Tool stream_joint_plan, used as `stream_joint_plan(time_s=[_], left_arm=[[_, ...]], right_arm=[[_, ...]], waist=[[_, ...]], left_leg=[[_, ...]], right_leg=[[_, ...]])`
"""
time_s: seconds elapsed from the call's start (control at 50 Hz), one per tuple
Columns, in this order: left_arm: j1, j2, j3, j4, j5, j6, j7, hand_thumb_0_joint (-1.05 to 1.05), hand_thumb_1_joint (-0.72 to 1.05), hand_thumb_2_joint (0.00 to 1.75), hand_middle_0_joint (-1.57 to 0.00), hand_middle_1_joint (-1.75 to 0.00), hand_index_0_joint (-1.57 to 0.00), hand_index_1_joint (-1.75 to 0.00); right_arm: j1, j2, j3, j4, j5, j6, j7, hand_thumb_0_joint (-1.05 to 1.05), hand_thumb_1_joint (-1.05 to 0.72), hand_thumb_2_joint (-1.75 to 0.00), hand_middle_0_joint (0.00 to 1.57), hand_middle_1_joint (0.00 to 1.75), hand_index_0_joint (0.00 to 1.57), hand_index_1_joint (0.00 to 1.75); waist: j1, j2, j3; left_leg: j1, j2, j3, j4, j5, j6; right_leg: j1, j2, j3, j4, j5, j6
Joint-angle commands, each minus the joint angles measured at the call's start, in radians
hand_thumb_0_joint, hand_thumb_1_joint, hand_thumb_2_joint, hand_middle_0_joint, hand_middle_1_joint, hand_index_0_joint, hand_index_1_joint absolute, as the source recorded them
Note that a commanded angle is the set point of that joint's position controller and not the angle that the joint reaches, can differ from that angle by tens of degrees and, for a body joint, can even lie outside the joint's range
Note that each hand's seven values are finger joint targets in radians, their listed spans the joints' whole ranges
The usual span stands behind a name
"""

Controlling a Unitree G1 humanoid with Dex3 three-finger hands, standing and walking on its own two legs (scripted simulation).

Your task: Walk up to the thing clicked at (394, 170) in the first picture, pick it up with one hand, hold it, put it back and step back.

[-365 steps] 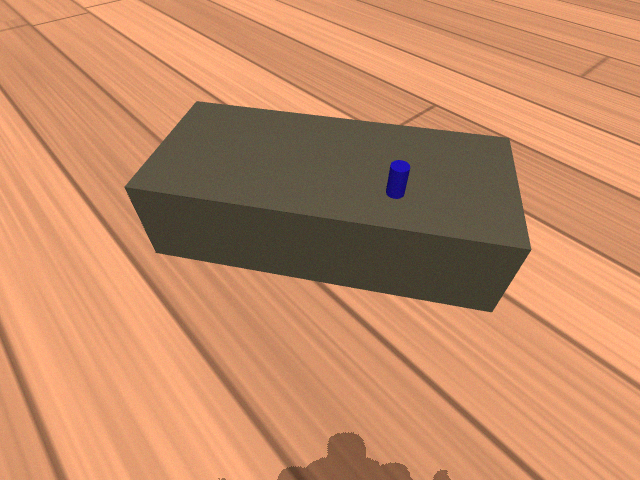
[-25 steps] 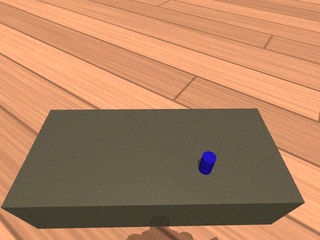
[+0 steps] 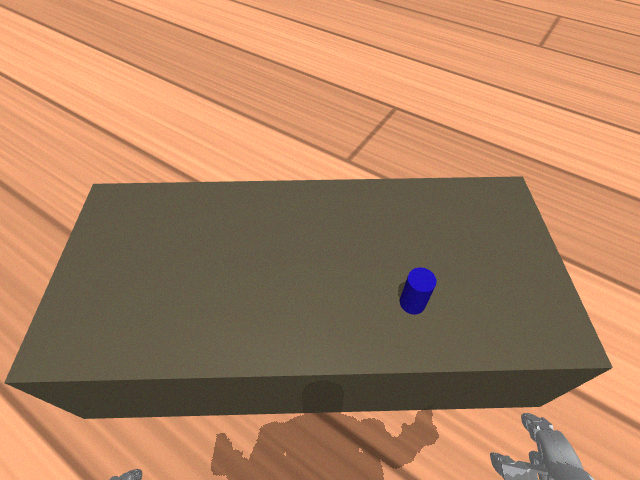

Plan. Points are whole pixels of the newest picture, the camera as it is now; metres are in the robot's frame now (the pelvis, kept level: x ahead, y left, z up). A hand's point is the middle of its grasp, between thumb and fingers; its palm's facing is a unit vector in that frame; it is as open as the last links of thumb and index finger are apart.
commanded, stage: go down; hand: right
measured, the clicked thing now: (417, 291) +0.54 -0.23 -0.36
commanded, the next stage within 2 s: none
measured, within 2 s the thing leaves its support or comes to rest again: neither
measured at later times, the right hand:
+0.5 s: hand (525, 466) +0.16 -0.27 -0.15, palm faces +0.05 +0.94 -0.34, open 17.3 cm
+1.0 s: hand (532, 463) +0.16 -0.28 -0.14, palm faces +0.07 +0.94 -0.35, open 17.7 cm
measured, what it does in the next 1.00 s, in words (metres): stands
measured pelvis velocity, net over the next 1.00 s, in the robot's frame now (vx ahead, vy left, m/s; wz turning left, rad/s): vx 0.02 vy -0.01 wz -0.02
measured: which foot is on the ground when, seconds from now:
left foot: down 0.00-1.00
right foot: down 0.00-1.00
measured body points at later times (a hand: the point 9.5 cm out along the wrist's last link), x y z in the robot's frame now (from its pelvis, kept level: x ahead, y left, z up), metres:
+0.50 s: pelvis +0.02 -0.01 -0.02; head +0.07 -0.02 +0.42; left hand +0.16 +0.24 -0.12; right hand +0.16 -0.32 -0.12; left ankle +0.00 +0.11 -0.74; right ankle +0.00 -0.13 -0.74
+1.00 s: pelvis +0.02 -0.01 -0.04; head +0.07 -0.02 +0.40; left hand +0.18 +0.24 -0.13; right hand +0.16 -0.33 -0.12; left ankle +0.00 +0.11 -0.74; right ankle +0.00 -0.13 -0.74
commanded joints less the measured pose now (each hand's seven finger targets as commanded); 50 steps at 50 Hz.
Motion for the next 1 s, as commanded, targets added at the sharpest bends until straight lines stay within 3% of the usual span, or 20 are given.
stream_joint_plan(time_s=[0.0,0.1,0.16,0.22,0.32,0.4,0.48,0.54,0.6,0.7,0.8,0.92,0.96,0.98], left_arm=[[0.047,0.153,0.048,-0.174,0.006,-0.029,0.021,0.0,0.92,0.89,-0.2,-0.31,-0.21,-0.3],[-0.011,0.14,0.035,-0.258,-0.01,-0.049,0.027,0.0,0.91,0.89,-0.21,-0.3,-0.21,-0.3],[-0.02,0.144,0.031,-0.283,-0.016,-0.062,0.03,0.0,0.91,0.88,-0.2,-0.3,-0.2,-0.3],[-0.001,0.137,0.032,-0.288,-0.011,-0.077,0.035,0.0,0.92,0.88,-0.2,-0.3,-0.21,-0.3],[0.048,0.119,0.031,-0.265,0.013,-0.117,0.048,0.0,0.9,0.89,-0.2,-0.3,-0.2,-0.3],[0.048,0.119,0.03,-0.272,0.022,-0.138,0.062,0.0,0.89,0.9,-0.19,-0.3,-0.19,-0.3],[0.034,0.127,0.031,-0.286,0.017,-0.148,0.076,0.0,0.89,0.9,-0.19,-0.29,-0.18,-0.3],[0.027,0.118,0.024,-0.294,0.014,-0.156,0.083,0.0,0.89,0.9,-0.19,-0.29,-0.19,-0.3],[0.023,0.115,0.018,-0.316,0.011,-0.161,0.085,0.0,0.89,0.89,-0.19,-0.29,-0.19,-0.3],[0.036,0.124,0.026,-0.329,0.009,-0.173,0.084,0.0,0.9,0.89,-0.19,-0.29,-0.19,-0.3],[0.024,0.105,0.012,-0.36,0.011,-0.184,0.091,0.0,0.9,0.89,-0.19,-0.29,-0.19,-0.3],[0.037,0.102,0.01,-0.373,0.014,-0.201,0.109,0.0,0.89,0.9,-0.19,-0.29,-0.18,-0.3],[0.038,0.106,0.012,-0.369,0.013,-0.206,0.114,0.0,0.89,0.9,-0.19,-0.29,-0.18,-0.3],[0.038,0.115,0.015,-0.375,0.012,-0.208,0.117,0.0,0.89,0.9,-0.19,-0.29,-0.18,-0.3]], right_arm=[[0.023,-0.267,-0.097,-0.139,-0.057,0.048,0.005,0.0,-0.13,-0.1,0.1,0.02,0.08,0.02],[0.063,-0.174,-0.036,-0.241,-0.028,0.182,0.016,0.0,0.19,-0.06,0.08,0.04,0.06,0.04],[0.071,-0.185,-0.033,-0.332,-0.014,0.227,0.028,0.0,0.34,-0.05,0.06,0.04,0.05,0.04],[0.051,-0.204,-0.046,-0.41,-0.019,0.249,0.03,0.0,0.44,-0.04,0.05,0.05,0.05,0.05],[0.043,-0.222,-0.081,-0.53,-0.038,0.223,0.007,0.0,0.56,-0.03,0.04,0.06,0.04,0.06],[0.121,-0.206,-0.08,-0.609,-0.027,0.227,-0.005,0.0,0.59,-0.02,0.04,0.05,0.04,0.05],[0.178,-0.197,-0.056,-0.689,-0.003,0.267,0.0,0.0,0.61,0.0,0.05,0.05,0.05,0.05],[0.249,-0.181,-0.043,-0.664,0.008,0.302,0.006,0.0,0.61,0.0,0.05,0.05,0.04,0.05],[0.258,-0.179,-0.037,-0.708,0.018,0.333,0.009,0.0,0.61,-0.01,0.04,0.05,0.04,0.05],[0.3,-0.211,-0.066,-0.791,0.021,0.381,0.007,0.0,0.61,0.0,0.05,0.05,0.05,0.05],[0.325,-0.226,-0.092,-0.876,0.02,0.397,-0.001,0.0,0.61,-0.01,0.04,0.05,0.04,0.05],[0.36,-0.242,-0.119,-0.94,0.029,0.407,0.004,0.0,0.59,-0.02,0.04,0.05,0.04,0.05],[0.372,-0.226,-0.106,-0.948,0.035,0.413,0.016,0.0,0.58,-0.02,0.05,0.05,0.04,0.05],[0.369,-0.243,-0.125,-0.963,0.037,0.413,0.019,0.0,0.56,-0.02,0.05,0.05,0.05,0.05]], waist=[[-0.043,-0.066,-0.337],[-0.025,-0.059,-0.165],[-0.012,-0.039,-0.121],[0.006,-0.01,-0.153],[0.014,-0.064,-0.292],[0.018,-0.097,-0.351],[0.021,-0.118,-0.314],[0.027,-0.064,-0.268],[0.015,-0.062,-0.258],[0.013,-0.097,-0.296],[0.012,-0.088,-0.307],[0.024,-0.086,-0.341],[0.032,-0.097,-0.32],[0.027,-0.104,-0.322]], left_leg=[[0.165,0.002,-0.033,0.003,0.28,0.003],[0.057,-0.018,-0.01,-0.031,0.121,0.012],[0.007,-0.025,-0.004,-0.033,0.028,0.013],[-0.015,-0.026,-0.006,-0.01,0.025,0.008],[-0.016,-0.014,-0.02,0.103,0.158,0.003],[-0.044,-0.015,-0.019,0.153,0.201,0.003],[-0.09,-0.025,0.004,0.162,0.151,0.009],[-0.098,-0.025,0.015,0.176,0.164,0.004],[-0.107,-0.025,0.014,0.192,0.165,0.003],[-0.127,-0.028,0.019,0.228,0.165,0.006],[-0.145,-0.024,0.013,0.248,0.151,0.002],[-0.153,-0.018,0.005,0.27,0.188,-0.002],[-0.185,-0.021,0.008,0.272,0.155,-0.001],[-0.192,-0.021,0.008,0.273,0.135,0.001]], right_leg=[[0.034,0.04,-0.02,0.021,0.285,-0.016],[-0.037,0.019,-0.006,-0.005,0.141,-0.023],[-0.061,0.016,0.003,-0.011,0.044,-0.029],[-0.055,0.016,0.01,0.021,0.04,-0.038],[-0.034,0.018,0.013,0.133,0.173,-0.032],[-0.031,0.016,0.02,0.183,0.227,-0.024],[-0.05,0.002,0.042,0.181,0.219,-0.011],[-0.102,0.0,0.046,0.209,0.233,-0.014],[-0.132,0.002,0.046,0.232,0.239,-0.012],[-0.125,-0.006,0.063,0.263,0.295,-0.006],[-0.169,0.006,0.053,0.294,0.211,-0.016],[-0.191,0.013,0.052,0.34,0.211,-0.022],[-0.202,0.011,0.056,0.339,0.188,-0.022],[-0.204,0.011,0.056,0.338,0.166,-0.021]])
